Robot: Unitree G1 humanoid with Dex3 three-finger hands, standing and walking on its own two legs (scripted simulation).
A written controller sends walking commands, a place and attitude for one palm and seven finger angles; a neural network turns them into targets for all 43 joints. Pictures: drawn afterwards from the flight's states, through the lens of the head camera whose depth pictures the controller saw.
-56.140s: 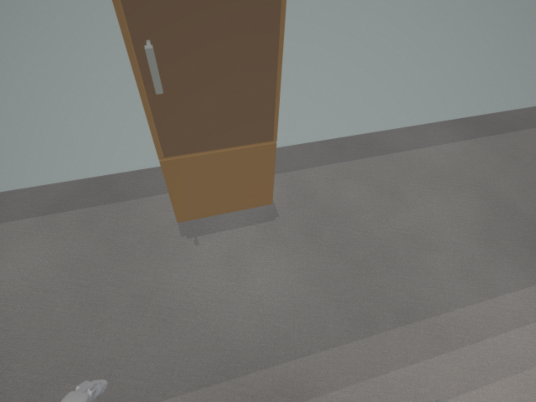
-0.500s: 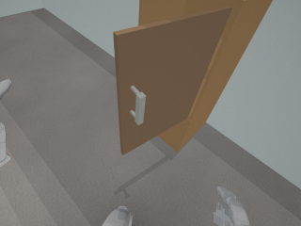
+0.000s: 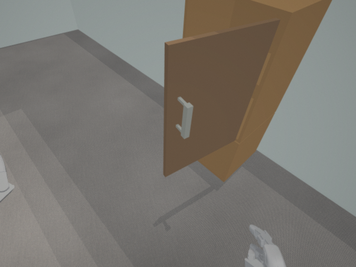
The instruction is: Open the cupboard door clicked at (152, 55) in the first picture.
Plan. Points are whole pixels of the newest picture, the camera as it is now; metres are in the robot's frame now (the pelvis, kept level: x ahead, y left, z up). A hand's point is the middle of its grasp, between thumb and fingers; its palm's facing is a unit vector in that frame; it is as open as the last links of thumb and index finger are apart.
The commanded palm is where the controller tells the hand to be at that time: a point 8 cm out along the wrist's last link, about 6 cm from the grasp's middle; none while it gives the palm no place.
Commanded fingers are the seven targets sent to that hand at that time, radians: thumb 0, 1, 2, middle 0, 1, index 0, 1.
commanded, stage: stop stepping back and stand still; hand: left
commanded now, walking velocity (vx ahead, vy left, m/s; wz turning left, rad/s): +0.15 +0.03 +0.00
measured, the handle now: (183, 118) +0.55 +0.03 +0.01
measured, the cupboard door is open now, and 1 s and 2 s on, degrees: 79 79 79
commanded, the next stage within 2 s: let the arm hang, fingers relaxed in 0.38 s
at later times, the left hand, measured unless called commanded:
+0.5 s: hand (19, 182) +0.20 +0.28 +0.16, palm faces +0.35 -0.72 -0.60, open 7.4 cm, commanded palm none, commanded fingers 0.00 0.90 0.90 -0.20 -0.30 -0.20 -0.30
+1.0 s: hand out of the picture -0.01 +0.24 -0.17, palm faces +0.11 -0.97 -0.22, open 7.1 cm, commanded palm none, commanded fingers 0.00 0.90 0.90 -0.20 -0.30 -0.20 -0.30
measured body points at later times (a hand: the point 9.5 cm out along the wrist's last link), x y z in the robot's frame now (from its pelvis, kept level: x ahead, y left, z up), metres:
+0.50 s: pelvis +0.01 +0.02 -0.01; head +0.03 +0.02 +0.44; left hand +0.18 +0.32 +0.19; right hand +0.17 -0.20 -0.10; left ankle +0.04 +0.15 -0.74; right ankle +0.03 -0.08 -0.74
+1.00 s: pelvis -0.01 +0.04 +0.00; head +0.00 +0.04 +0.45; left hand -0.01 +0.29 -0.15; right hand +0.03 -0.19 -0.15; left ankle -0.01 +0.16 -0.74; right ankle +0.03 -0.08 -0.74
